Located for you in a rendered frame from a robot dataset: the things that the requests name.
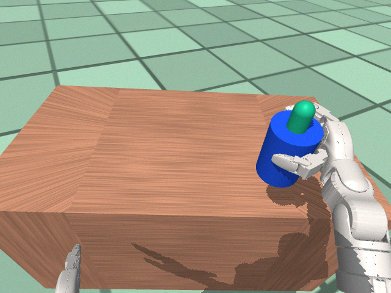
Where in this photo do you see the right robot arm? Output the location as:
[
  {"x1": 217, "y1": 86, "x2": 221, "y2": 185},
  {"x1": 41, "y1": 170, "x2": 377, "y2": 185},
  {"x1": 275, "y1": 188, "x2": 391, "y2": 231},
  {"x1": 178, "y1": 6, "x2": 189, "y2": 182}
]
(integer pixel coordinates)
[{"x1": 320, "y1": 159, "x2": 391, "y2": 293}]

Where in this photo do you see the bottle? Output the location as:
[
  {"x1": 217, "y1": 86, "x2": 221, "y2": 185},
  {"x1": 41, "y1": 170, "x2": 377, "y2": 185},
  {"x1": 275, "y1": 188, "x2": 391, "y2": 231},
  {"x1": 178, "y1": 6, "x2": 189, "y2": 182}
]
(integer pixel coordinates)
[{"x1": 256, "y1": 101, "x2": 324, "y2": 188}]

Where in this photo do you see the right robot hand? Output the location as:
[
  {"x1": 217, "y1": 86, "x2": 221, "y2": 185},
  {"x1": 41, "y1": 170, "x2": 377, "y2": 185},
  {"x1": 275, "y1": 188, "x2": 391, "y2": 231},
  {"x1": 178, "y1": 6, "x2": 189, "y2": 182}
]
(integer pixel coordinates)
[{"x1": 271, "y1": 103, "x2": 354, "y2": 180}]

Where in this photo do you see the left robot hand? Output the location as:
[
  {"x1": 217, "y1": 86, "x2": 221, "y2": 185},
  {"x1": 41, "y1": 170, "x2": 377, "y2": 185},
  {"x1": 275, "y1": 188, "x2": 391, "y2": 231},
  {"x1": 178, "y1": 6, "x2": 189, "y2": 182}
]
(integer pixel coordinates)
[{"x1": 55, "y1": 244, "x2": 81, "y2": 293}]

